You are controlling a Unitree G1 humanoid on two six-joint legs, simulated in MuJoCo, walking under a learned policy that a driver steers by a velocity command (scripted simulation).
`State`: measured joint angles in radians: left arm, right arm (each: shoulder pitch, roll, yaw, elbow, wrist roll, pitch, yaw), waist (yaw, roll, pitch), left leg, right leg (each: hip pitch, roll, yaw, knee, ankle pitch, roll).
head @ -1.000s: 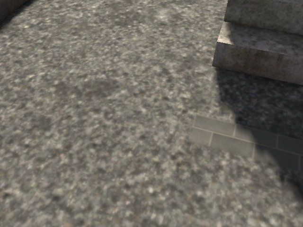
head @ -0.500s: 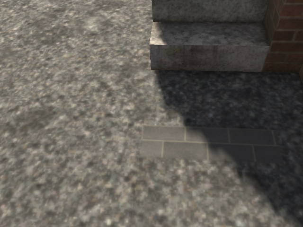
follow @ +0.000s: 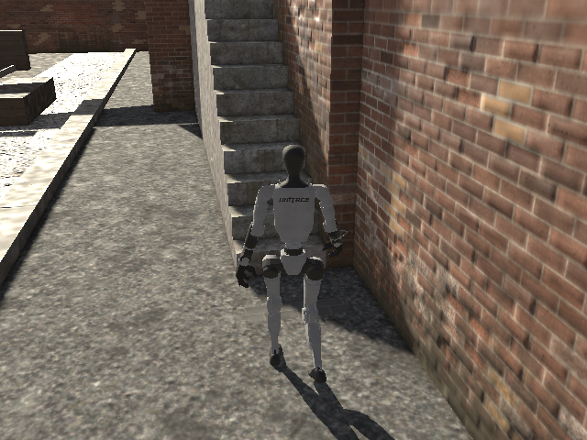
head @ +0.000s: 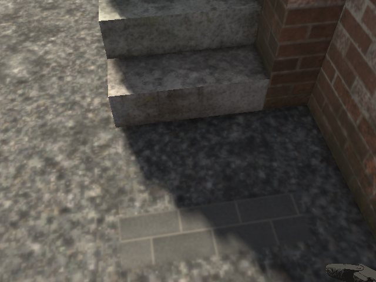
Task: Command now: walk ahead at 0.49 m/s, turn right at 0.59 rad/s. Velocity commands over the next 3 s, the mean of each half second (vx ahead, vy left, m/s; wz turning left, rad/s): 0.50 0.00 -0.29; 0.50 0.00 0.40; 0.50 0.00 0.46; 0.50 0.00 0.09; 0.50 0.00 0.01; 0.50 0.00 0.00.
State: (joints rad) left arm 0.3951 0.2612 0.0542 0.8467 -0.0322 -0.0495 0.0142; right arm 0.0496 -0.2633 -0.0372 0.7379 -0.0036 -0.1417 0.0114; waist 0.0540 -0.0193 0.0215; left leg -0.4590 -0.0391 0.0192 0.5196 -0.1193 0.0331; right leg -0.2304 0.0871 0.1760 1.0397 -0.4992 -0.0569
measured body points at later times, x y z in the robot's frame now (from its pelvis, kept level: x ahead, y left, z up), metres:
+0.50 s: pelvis +0.26 -0.07 +0.00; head +0.29 -0.08 +0.45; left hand +0.49 +0.15 -0.07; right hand +0.23 -0.34 -0.14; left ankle +0.13 +0.10 -0.65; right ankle +0.33 -0.17 -0.72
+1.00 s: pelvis +0.53 -0.04 -0.01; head +0.57 -0.02 +0.43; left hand +0.49 +0.23 -0.15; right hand +0.76 -0.25 -0.11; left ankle +0.64 +0.05 -0.73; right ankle +0.34 -0.18 -0.70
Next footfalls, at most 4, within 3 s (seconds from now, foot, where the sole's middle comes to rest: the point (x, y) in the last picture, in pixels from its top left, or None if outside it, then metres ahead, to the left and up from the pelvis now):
0.42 right None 0.37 -0.18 -0.76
0.96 left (191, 220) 0.68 0.06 -0.76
1.48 right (219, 158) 0.97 -0.05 -0.76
1.88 left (166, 153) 0.98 0.18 -0.76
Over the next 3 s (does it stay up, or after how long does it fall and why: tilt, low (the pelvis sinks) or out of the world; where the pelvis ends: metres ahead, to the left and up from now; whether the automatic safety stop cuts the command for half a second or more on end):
stays up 1.00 0.07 0.03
